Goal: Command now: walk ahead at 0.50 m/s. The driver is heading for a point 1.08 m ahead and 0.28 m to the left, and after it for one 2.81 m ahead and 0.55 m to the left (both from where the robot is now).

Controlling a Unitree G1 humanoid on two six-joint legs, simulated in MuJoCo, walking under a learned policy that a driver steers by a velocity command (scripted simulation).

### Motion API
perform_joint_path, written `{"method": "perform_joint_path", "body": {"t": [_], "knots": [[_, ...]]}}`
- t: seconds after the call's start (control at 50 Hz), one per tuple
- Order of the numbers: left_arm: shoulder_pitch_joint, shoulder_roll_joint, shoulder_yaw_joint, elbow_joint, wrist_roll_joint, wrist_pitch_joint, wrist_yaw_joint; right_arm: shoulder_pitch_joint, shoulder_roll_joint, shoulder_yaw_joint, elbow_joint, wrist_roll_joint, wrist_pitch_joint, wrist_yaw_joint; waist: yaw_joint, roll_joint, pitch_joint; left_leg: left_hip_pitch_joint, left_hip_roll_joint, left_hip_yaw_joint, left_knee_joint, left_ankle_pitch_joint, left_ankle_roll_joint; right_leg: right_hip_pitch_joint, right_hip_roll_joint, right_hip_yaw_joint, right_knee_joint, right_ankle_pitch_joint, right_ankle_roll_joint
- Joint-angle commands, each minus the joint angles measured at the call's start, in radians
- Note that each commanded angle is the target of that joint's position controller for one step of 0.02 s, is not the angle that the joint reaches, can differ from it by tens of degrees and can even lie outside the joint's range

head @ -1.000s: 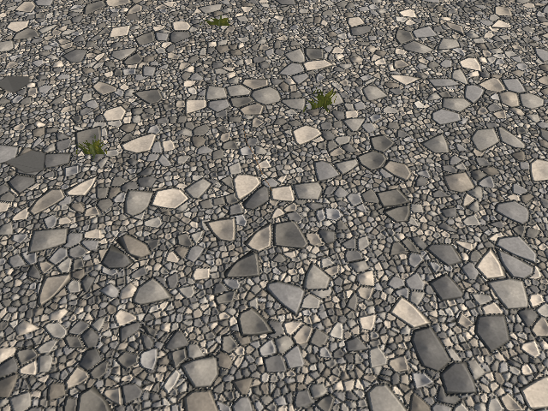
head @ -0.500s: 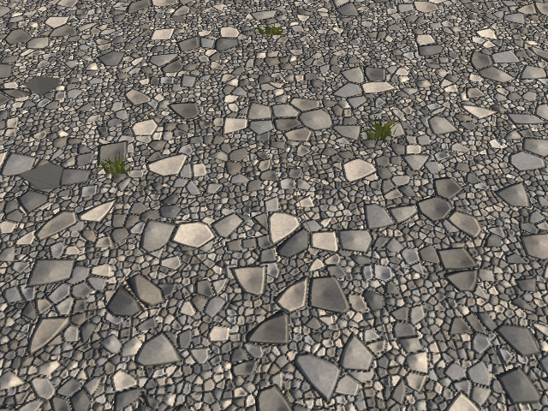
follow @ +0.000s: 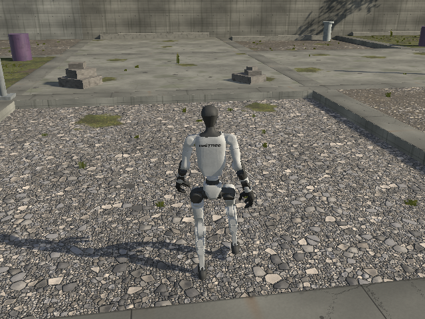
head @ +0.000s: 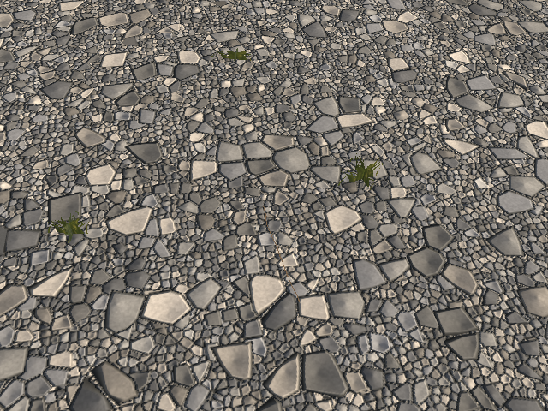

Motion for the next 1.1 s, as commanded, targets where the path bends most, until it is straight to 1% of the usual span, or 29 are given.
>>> {"method": "perform_joint_path", "body": {"t": [0.02,0.1,0.14,0.18,0.2,0.22,0.24,0.26,0.28,0.3,0.32,0.36,0.4,0.44,0.56,0.68,0.72,0.74,0.76,0.78,0.8,0.82,0.84,0.86,0.88,0.9,0.94,1.02,1.1], "knots": [[-0.119,0.016,-0.007,-0.077,-0.005,-0.014,-0.014,0.001,-0.149,-0.028,-0.029,0.007,-0.016,-0.008,0.005,0.113,0.047,-0.005,0.241,-0.127,-0.094,0.251,0.105,0.027,0.022,-0.027,-0.120,0.101,-0.002],[-0.242,0.018,-0.016,-0.119,-0.012,-0.025,-0.039,0.073,-0.159,-0.031,0.026,0.009,-0.003,-0.011,-0.030,0.101,0.093,0.139,0.293,-0.143,-0.047,0.297,0.117,-0.021,0.036,-0.040,-0.208,0.022,-0.022],[-0.263,0.025,-0.017,-0.133,-0.018,-0.034,-0.050,0.083,-0.169,-0.035,0.044,0.010,0.005,-0.015,-0.021,0.113,0.089,0.199,0.317,-0.148,-0.001,0.384,0.110,-0.003,0.047,-0.049,-0.240,-0.054,-0.046],[-0.195,0.058,-0.004,-0.116,-0.016,-0.039,-0.052,0.054,-0.187,-0.040,0.047,0.010,0.011,-0.017,0.030,0.143,0.036,0.205,0.309,-0.129,0.092,0.647,0.090,0.158,0.094,-0.089,-0.265,-0.121,-0.077],[-0.079,0.085,0.012,-0.079,-0.012,-0.040,-0.049,0.033,-0.187,-0.039,0.044,0.011,0.015,-0.016,0.095,0.149,-0.034,0.178,0.279,-0.099,0.207,0.803,0.074,0.340,0.126,-0.120,-0.289,-0.103,-0.104],[0.117,0.138,0.036,-0.018,-0.008,-0.039,-0.042,0.000,-0.172,-0.032,0.030,0.005,0.014,-0.015,0.178,0.142,-0.148,0.037,0.234,-0.069,0.404,0.780,0.046,0.642,0.083,-0.070,-0.252,-0.050,-0.149],[0.297,0.234,0.060,0.012,0.014,-0.035,-0.030,0.055,-0.097,-0.006,0.004,-0.006,0.000,-0.006,0.199,-0.025,-0.328,-0.343,0.120,-0.016,0.780,0.395,-0.019,1.089,-0.180,0.280,-0.225,-0.062,-0.282],[0.335,0.201,0.046,0.034,-0.003,-0.024,-0.028,0.105,-0.048,0.014,0.023,0.002,-0.022,0.004,0.179,-0.205,-0.446,-0.558,0.001,-0.089,1.037,-0.345,-0.045,1.225,-0.322,0.642,-0.367,-0.191,-0.378],[0.270,0.131,0.023,0.024,-0.007,-0.016,-0.025,0.023,-0.153,-0.016,0.007,0.028,-0.041,0.009,0.189,-0.131,-0.317,-0.665,0.065,-0.154,1.121,-0.331,-0.025,1.129,-0.275,0.562,-0.410,-0.288,-0.325],[0.177,0.099,0.014,0.004,-0.007,-0.016,-0.021,-0.069,-0.176,-0.023,-0.019,0.043,-0.049,0.007,0.167,-0.081,-0.181,-0.685,0.117,-0.121,1.096,-0.245,-0.016,0.966,-0.234,0.413,-0.444,-0.262,-0.285],[0.110,0.080,0.006,-0.001,-0.001,-0.021,-0.026,-0.113,-0.158,-0.024,-0.028,0.033,-0.047,-0.001,0.130,-0.006,-0.084,-0.650,0.157,-0.097,1.018,-0.167,-0.020,0.801,-0.189,0.316,-0.489,-0.186,-0.260],[0.070,0.047,-0.004,0.006,0.013,-0.033,-0.032,-0.096,-0.122,-0.032,-0.022,0.010,-0.025,-0.012,0.068,-0.017,-0.033,-0.537,0.198,-0.101,0.925,-0.098,-0.027,0.630,-0.135,0.219,-0.545,-0.093,-0.232],[0.091,0.059,0.000,0.029,0.006,-0.040,-0.033,-0.086,-0.075,-0.027,-0.022,0.007,-0.007,-0.016,0.047,-0.026,-0.013,-0.516,0.210,-0.087,0.862,-0.078,-0.041,0.563,-0.128,0.171,-0.585,-0.055,-0.241],[0.115,0.093,0.007,0.048,0.008,-0.042,-0.022,-0.149,-0.077,-0.027,-0.046,0.003,0.002,-0.016,0.048,-0.014,0.022,-0.569,0.218,-0.082,0.762,0.011,-0.060,0.545,-0.128,0.122,-0.617,-0.030,-0.242],[0.189,0.125,0.011,0.096,0.008,-0.043,-0.004,-0.340,-0.064,-0.010,-0.093,0.010,0.005,0.012,0.106,-0.006,0.059,-0.521,0.173,-0.043,0.439,0.326,-0.046,0.566,-0.089,-0.055,-0.646,-0.002,-0.173],[0.252,0.146,0.020,0.138,-0.002,-0.015,0.005,-0.466,-0.085,-0.002,-0.167,0.016,0.009,0.048,0.127,0.004,0.096,-0.602,0.141,-0.034,0.340,0.191,0.003,0.815,-0.177,-0.112,-0.554,0.095,-0.138],[0.228,0.174,0.029,0.127,-0.007,-0.002,0.012,-0.424,-0.113,-0.014,-0.175,0.011,0.012,0.058,0.090,-0.025,0.053,-0.498,0.091,0.028,0.339,0.078,0.032,0.842,-0.179,-0.146,-0.433,0.388,-0.117],[0.213,0.184,0.032,0.120,-0.007,0.007,0.017,-0.339,-0.139,-0.030,-0.160,0.008,0.015,0.059,0.039,-0.034,-0.004,-0.372,0.051,0.063,0.328,0.051,0.052,0.831,-0.165,-0.173,-0.302,0.549,-0.100],[0.208,0.170,0.026,0.109,-0.003,0.015,0.024,-0.176,-0.187,-0.060,-0.114,0.011,0.018,0.053,-0.036,-0.010,-0.088,-0.150,0.009,0.071,0.292,0.083,0.083,0.752,-0.123,-0.209,-0.092,0.589,-0.070],[0.220,0.147,0.012,0.077,0.017,0.010,0.030,0.004,-0.283,-0.092,-0.083,0.009,0.024,0.036,-0.089,0.125,-0.206,0.175,0.176,-0.202,0.291,0.121,0.158,0.483,-0.070,-0.229,0.247,0.282,-0.026],[0.301,0.008,-0.033,0.046,0.033,-0.023,0.005,0.008,-0.332,-0.093,-0.086,0.019,0.018,0.039,0.006,0.335,-0.313,0.488,0.382,-0.743,0.150,-0.091,0.335,0.056,0.149,-0.119,0.545,-0.586,0.027],[0.203,0.106,-0.012,0.042,-0.005,-0.063,-0.010,0.025,-0.244,-0.067,-0.096,0.013,0.016,0.037,-0.053,0.227,-0.324,0.511,0.376,-0.785,0.067,-0.159,0.302,-0.059,0.113,0.043,0.633,-0.607,0.001],[0.120,0.142,-0.002,0.013,-0.034,-0.085,-0.016,-0.031,-0.209,-0.059,-0.106,0.006,0.009,0.032,-0.052,0.185,-0.195,0.406,0.345,-0.646,0.055,-0.078,0.262,-0.122,0.069,0.035,0.615,-0.513,-0.020],[0.091,0.136,-0.003,0.010,-0.027,-0.093,-0.009,-0.101,-0.194,-0.054,-0.126,0.004,0.003,0.031,-0.017,0.080,-0.125,0.261,0.307,-0.540,0.045,0.029,0.238,-0.079,0.025,0.030,0.546,-0.430,-0.023],[0.082,0.138,0.006,0.012,-0.005,-0.090,-0.001,-0.159,-0.172,-0.047,-0.142,0.000,0.001,0.030,0.022,0.044,-0.074,0.122,0.280,-0.464,0.027,0.135,0.225,-0.010,-0.002,0.028,0.460,-0.386,-0.012],[0.092,0.137,0.012,0.008,0.004,-0.077,0.002,-0.187,-0.153,-0.039,-0.154,-0.009,-0.002,0.027,0.055,0.058,-0.063,0.038,0.257,-0.428,0.004,0.194,0.221,0.061,-0.020,0.037,0.416,-0.363,-0.003],[0.098,0.113,0.014,-0.003,0.012,-0.053,0.007,-0.184,-0.161,-0.039,-0.157,-0.001,-0.003,0.019,0.079,0.074,-0.041,-0.045,0.236,-0.384,-0.026,0.237,0.224,0.099,-0.020,0.026,0.321,-0.347,0.026],[-0.041,0.083,0.007,-0.055,0.022,-0.039,0.011,-0.120,-0.206,-0.051,-0.147,0.005,0.000,-0.008,0.044,0.087,0.012,-0.130,0.178,-0.300,-0.045,0.242,0.189,0.095,0.020,0.005,0.049,-0.111,0.069],[-0.163,0.063,-0.005,-0.101,0.008,-0.049,-0.004,-0.060,-0.203,-0.051,-0.127,0.010,0.009,-0.013,-0.006,0.121,0.030,-0.171,0.145,-0.294,-0.029,0.140,0.136,0.198,0.075,-0.003,-0.170,0.076,0.062]]}}
Velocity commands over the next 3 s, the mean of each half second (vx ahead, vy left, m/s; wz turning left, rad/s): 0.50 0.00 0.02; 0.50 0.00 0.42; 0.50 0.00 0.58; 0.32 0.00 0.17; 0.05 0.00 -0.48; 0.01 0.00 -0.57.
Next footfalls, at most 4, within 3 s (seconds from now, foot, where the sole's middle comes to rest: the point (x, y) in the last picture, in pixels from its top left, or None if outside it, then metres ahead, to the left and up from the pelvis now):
0.22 right None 0.31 -0.14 -0.79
0.76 left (212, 371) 0.60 0.11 -0.79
1.26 right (250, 259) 0.93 0.01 -0.79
1.78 left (119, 241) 1.01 0.39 -0.79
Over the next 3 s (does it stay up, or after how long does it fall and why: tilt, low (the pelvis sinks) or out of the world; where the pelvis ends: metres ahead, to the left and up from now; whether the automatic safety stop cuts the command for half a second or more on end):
stays up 1.05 0.27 -0.01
